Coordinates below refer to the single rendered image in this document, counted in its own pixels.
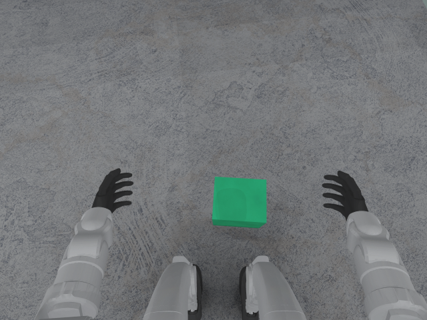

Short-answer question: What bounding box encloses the right robot hand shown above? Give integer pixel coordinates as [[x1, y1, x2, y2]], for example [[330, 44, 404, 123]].
[[322, 171, 368, 221]]

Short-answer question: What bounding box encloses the right robot forearm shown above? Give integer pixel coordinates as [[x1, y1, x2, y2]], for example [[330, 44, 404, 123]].
[[346, 211, 427, 320]]

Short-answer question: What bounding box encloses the robot thigh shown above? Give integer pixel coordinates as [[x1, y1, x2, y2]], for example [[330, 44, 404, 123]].
[[143, 262, 197, 320], [246, 262, 307, 320]]

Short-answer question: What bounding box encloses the left robot hand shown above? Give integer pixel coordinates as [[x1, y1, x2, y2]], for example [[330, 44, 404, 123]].
[[92, 168, 133, 213]]

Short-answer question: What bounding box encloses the robot left thigh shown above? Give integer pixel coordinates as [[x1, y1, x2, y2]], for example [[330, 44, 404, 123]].
[[143, 262, 197, 320]]

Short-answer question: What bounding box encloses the left robot forearm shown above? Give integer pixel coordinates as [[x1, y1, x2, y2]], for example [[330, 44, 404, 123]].
[[34, 207, 113, 320]]

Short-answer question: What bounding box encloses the carton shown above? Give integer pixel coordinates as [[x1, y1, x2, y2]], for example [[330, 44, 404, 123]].
[[212, 177, 267, 228]]

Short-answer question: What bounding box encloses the robot right thigh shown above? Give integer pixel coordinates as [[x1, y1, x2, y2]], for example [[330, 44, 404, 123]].
[[246, 262, 307, 320]]

